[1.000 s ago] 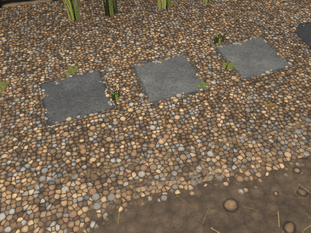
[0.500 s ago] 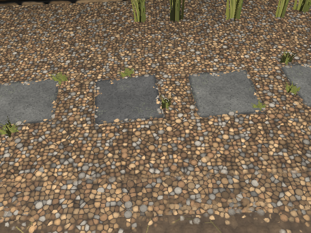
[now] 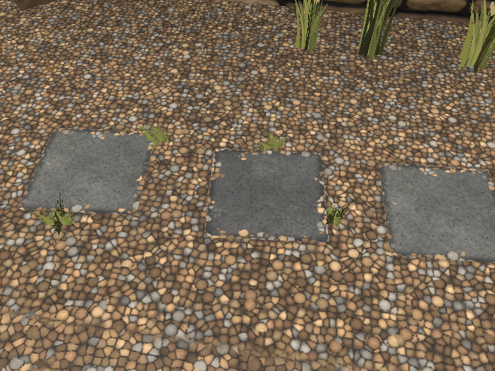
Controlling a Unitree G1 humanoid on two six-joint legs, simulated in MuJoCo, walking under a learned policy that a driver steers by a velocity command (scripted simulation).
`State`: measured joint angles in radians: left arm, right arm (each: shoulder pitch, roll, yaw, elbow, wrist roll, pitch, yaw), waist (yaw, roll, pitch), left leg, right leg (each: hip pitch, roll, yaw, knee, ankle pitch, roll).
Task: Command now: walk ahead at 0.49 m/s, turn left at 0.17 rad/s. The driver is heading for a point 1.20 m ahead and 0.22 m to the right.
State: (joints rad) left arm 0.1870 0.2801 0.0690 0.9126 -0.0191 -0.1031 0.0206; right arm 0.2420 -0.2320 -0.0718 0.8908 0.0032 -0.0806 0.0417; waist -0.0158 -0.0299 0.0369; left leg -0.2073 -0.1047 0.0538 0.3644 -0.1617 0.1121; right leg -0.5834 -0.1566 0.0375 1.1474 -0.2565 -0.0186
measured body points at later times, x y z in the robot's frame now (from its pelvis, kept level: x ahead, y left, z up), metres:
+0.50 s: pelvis +0.30 -0.07 -0.01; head +0.33 -0.07 +0.44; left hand +0.42 +0.20 -0.12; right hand +0.34 -0.33 -0.15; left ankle +0.20 +0.07 -0.64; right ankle +0.37 -0.15 -0.74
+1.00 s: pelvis +0.59 +0.00 -0.01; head +0.62 +0.02 +0.44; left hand +0.61 +0.27 -0.16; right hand +0.73 -0.26 -0.11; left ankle +0.66 +0.10 -0.74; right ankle +0.45 -0.14 -0.65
